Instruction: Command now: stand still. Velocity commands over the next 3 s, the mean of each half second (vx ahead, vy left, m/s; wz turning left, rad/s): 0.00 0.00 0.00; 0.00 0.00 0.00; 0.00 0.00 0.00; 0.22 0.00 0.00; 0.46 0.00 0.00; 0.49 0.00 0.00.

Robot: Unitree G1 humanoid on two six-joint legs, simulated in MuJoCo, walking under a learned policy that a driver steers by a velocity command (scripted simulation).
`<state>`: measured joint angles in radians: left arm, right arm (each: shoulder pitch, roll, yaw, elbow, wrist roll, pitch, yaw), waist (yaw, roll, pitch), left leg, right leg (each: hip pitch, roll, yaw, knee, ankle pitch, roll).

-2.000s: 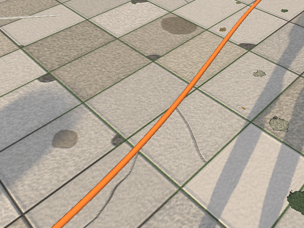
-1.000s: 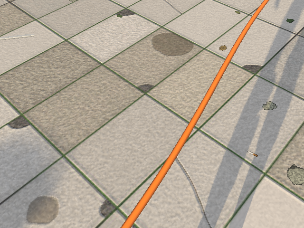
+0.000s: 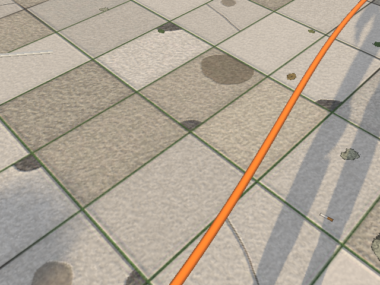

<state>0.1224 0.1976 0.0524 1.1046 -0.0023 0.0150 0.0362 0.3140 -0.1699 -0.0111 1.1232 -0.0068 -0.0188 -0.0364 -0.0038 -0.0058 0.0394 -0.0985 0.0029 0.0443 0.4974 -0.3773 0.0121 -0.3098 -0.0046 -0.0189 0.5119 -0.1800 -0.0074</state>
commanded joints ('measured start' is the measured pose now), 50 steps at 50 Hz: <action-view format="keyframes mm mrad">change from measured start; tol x2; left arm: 1 -7 95 12 -27 0 -8 4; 50 58 84 0 5 -5 -7 12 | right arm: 1 81 -88 -14 -11 0 -5 -3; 50 187 -57 -17 -39 3 -10 -2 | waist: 1 1 15 10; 50 4 16 17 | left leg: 1 -200 46 -44 -141 95 18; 50 -188 40 -42 -147 169 23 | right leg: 1 159 -39 48 -48 134 -43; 50 155 -42 49 -43 173 -38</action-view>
